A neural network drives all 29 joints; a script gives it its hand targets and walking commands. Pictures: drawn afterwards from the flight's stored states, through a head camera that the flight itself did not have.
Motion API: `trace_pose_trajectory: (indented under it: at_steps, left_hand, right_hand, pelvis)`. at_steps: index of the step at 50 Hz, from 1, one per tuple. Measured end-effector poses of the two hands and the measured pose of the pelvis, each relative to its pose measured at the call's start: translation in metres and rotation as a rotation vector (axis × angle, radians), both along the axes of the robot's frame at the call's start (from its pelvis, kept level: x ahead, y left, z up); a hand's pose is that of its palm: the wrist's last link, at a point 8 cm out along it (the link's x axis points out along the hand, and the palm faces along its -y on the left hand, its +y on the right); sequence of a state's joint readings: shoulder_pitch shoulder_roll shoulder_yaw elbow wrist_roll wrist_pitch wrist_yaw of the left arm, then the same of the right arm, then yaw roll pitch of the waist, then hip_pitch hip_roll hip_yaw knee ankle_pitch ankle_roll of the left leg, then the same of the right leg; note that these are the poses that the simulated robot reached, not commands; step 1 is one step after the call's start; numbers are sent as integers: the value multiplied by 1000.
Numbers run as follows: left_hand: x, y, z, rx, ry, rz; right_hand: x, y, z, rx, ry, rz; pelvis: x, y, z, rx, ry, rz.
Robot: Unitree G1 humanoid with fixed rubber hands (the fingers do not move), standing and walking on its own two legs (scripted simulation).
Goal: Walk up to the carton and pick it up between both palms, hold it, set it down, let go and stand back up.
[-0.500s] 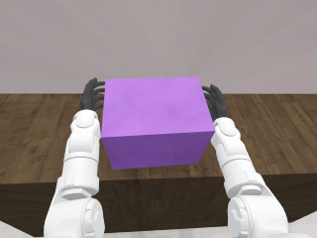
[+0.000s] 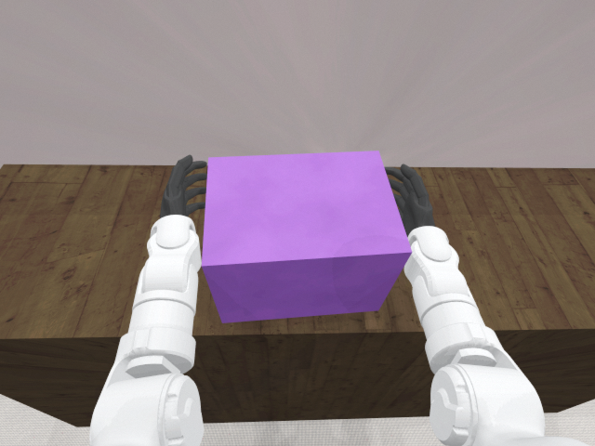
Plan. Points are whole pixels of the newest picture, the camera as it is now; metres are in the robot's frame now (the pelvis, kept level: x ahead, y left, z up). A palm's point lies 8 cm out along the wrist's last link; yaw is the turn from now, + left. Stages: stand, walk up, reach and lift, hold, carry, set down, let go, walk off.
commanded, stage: set down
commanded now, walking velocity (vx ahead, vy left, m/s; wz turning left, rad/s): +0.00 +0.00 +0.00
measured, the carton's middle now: (298, 238) +0.38 -0.01 +0.05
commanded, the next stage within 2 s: none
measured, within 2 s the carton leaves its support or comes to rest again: rests again in 1.02 s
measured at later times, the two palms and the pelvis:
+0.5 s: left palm (186, 221) +0.40 +0.15 +0.06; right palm (412, 225) +0.39 -0.18 +0.06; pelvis +0.01 +0.00 +0.00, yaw +0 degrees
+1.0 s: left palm (191, 232) +0.40 +0.15 +0.05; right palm (412, 232) +0.39 -0.18 +0.05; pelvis +0.01 +0.00 +0.00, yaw +0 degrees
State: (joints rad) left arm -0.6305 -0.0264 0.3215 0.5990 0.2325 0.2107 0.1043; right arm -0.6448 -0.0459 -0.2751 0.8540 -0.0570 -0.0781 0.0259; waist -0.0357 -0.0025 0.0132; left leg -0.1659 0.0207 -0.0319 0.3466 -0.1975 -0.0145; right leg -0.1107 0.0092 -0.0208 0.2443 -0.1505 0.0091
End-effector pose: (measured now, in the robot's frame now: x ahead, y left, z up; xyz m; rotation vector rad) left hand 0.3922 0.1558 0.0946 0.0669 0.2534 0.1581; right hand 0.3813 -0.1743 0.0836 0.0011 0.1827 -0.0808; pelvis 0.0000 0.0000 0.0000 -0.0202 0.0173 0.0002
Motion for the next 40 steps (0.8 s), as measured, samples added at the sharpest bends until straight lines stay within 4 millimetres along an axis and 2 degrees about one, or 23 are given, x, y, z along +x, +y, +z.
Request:
trace_pose_trajectory:
  at_steps: [19,40]
  left_hand:
    - [12,-5,-24,-2,23,0]
    - [7,-7,-43,0,35,2]
  right_hand:
    - [11,-5,-20,-26,21,3]
    - [9,-7,-34,-34,29,9]
  pelvis:
    - [7,-1,-1,1,80,-1]
    - [8,-2,-1,2,112,-2]
